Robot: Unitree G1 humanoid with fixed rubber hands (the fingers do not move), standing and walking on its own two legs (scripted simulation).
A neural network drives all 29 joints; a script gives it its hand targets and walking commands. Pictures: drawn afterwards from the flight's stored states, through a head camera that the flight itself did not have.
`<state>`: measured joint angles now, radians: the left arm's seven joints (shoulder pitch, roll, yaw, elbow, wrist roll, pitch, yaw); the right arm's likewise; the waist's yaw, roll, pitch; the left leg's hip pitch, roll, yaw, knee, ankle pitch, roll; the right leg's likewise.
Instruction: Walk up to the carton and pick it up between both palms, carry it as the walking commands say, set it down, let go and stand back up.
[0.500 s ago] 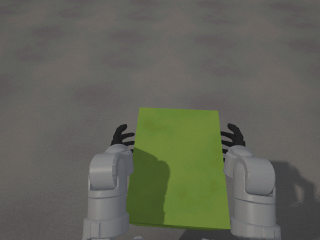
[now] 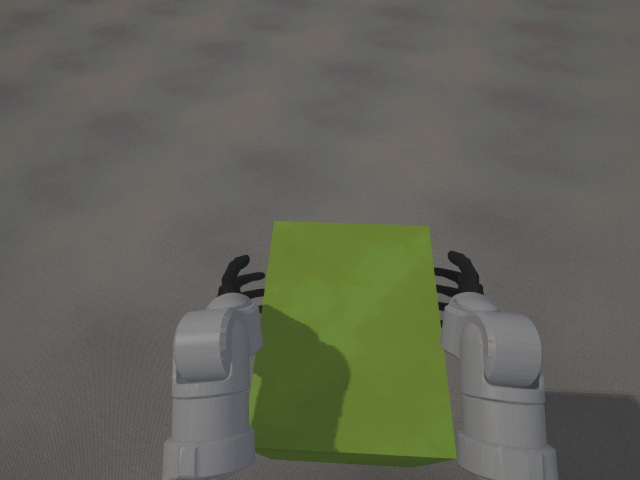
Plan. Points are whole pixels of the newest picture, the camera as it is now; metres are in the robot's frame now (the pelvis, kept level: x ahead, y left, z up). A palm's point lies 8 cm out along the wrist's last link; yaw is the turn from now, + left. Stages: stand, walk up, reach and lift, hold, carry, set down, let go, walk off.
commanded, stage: carry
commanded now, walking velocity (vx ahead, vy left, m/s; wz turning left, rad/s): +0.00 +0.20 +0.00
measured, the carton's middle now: (346, 348) +0.30 -0.02 +0.00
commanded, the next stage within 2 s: none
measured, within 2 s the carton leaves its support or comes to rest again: neither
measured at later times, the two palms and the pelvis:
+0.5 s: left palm (132, 454) +0.17 +0.19 +0.08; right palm (413, 420) +0.19 -0.07 +0.07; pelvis -0.12 +0.05 -0.01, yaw +0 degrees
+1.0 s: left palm out of the picture +0.07 +0.32 +0.06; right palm out of the picture +0.09 +0.06 +0.07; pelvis -0.23 +0.17 -0.01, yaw +2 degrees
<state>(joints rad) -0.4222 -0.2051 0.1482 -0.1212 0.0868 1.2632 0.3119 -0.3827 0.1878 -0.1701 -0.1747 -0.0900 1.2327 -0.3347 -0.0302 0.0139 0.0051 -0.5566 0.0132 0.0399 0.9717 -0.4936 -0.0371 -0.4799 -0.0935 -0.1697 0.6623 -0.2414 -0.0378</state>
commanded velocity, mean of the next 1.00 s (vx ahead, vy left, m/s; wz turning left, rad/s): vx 0.00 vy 0.20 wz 0.00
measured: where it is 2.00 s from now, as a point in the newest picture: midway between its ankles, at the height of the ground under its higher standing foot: outside the picture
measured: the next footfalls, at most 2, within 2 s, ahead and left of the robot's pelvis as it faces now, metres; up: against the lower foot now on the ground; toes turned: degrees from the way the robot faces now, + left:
left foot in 0.08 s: +0.00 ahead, +0.13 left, +0.00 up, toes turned +4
right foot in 0.48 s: -0.06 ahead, -0.04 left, +0.00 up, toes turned -7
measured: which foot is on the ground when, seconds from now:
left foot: up 0.00-0.06, down 0.08-0.50, up 0.52-0.76, down 0.78-1.00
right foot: down 0.00-0.28, up 0.30-0.46, down 0.48-1.00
